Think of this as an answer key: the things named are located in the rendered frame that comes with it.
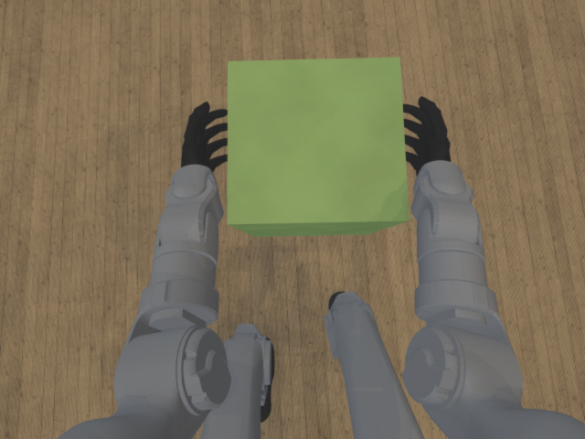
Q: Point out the robot left upper arm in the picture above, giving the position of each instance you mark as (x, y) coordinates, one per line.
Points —
(166, 384)

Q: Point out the robot right shin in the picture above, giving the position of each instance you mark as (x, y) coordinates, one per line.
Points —
(351, 296)

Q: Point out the robot left hand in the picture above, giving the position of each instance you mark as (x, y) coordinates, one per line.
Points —
(196, 150)

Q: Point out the right robot forearm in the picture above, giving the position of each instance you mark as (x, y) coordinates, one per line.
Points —
(452, 287)

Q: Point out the robot right upper arm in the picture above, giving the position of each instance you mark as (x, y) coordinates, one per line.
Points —
(471, 386)

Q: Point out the carton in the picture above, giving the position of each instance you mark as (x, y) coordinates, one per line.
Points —
(316, 147)

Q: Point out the right robot thigh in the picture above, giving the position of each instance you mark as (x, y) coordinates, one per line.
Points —
(378, 406)

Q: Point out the left robot forearm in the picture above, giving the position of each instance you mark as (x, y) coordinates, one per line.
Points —
(182, 287)

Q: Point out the robot right hand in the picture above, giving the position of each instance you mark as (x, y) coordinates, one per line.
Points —
(433, 143)

